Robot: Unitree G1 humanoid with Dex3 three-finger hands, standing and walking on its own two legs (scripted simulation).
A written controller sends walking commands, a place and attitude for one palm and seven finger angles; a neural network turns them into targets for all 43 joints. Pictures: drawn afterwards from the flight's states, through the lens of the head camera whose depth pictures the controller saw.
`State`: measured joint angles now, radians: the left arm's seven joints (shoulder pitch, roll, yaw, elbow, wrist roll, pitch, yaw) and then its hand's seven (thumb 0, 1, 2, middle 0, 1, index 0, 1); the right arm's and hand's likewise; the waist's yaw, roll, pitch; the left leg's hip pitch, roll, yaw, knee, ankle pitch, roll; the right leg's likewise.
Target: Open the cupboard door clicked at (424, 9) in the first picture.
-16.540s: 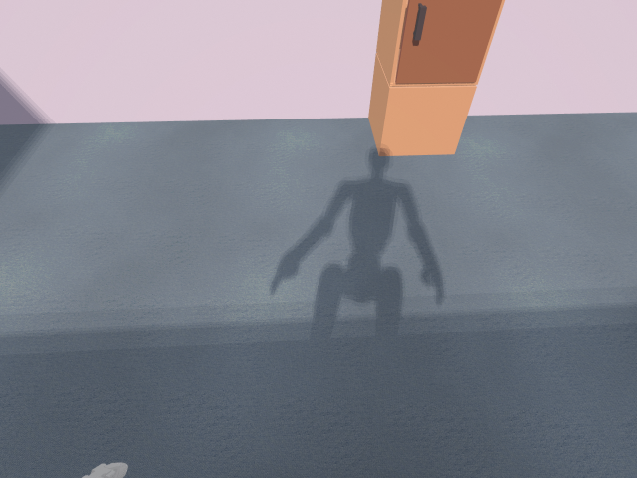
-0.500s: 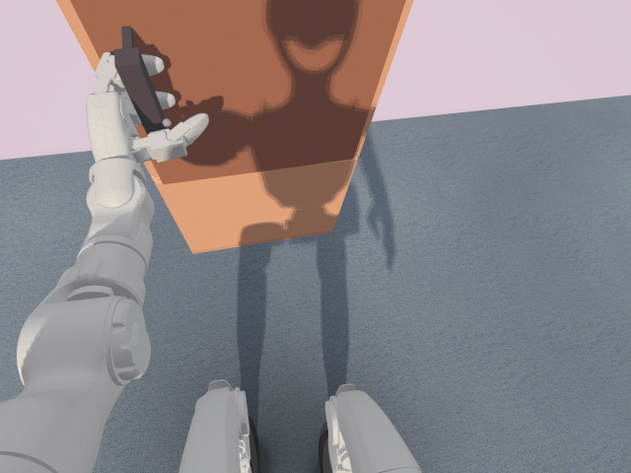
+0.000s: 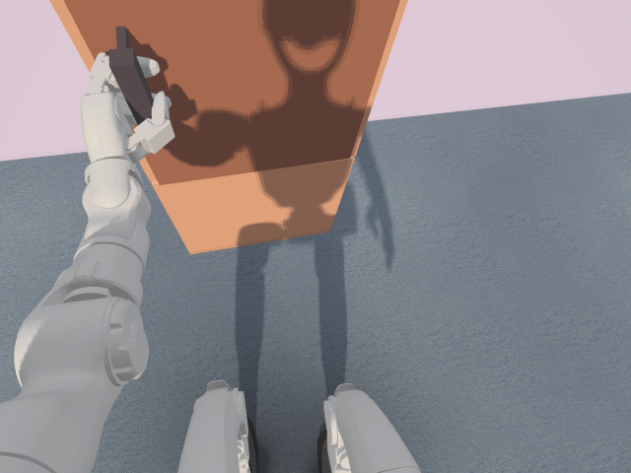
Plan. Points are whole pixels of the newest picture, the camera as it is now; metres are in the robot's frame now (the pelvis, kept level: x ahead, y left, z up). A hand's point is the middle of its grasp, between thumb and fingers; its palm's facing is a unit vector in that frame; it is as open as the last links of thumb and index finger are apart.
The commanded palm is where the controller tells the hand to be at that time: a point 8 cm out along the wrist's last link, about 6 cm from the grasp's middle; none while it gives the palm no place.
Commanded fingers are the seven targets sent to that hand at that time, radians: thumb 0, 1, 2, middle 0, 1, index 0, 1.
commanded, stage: pull the door open along its arc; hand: left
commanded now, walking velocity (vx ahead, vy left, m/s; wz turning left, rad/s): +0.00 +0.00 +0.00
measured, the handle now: (138, 85) +0.58 +0.17 +0.06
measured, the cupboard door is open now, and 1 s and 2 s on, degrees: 1 46 42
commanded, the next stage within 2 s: open thumb and fingers to let go in 0.92 s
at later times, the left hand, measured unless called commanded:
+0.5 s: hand (217, 201) +0.42 +0.08 +0.05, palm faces +0.36 -0.93 +0.07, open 6.3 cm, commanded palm +0.35 +0.11 +0.05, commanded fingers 0.00 0.90 0.90 -0.40 -1.35 -0.40 -1.35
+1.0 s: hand (314, 274) +0.33 -0.02 +0.06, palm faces +0.25 -0.96 -0.09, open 6.6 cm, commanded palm +0.29 +0.03 +0.05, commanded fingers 0.00 0.90 0.90 -0.40 -1.35 -0.40 -1.35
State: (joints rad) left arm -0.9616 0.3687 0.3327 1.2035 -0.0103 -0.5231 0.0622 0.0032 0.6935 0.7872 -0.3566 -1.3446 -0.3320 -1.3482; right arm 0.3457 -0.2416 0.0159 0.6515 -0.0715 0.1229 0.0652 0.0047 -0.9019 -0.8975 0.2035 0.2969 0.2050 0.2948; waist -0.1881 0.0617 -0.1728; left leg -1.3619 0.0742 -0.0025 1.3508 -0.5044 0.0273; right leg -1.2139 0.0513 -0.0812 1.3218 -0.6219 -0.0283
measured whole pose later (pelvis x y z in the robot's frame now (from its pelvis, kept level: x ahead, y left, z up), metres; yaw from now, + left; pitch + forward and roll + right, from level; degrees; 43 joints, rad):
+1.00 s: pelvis +0.02 -0.06 +0.04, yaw +6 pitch +19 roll +2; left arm -0.03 -0.10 -0.31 0.37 0.11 -0.32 0.56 0.00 0.64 0.72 -0.25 -1.21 -0.30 -1.29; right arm 0.14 -0.15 0.03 0.58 -0.09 -0.05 0.07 0.01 -0.90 -0.90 0.20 0.30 0.20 0.29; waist -0.03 0.03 -0.21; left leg -1.02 0.03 -0.03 1.15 -0.46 -0.05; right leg -0.90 0.02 -0.11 1.21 -0.65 -0.11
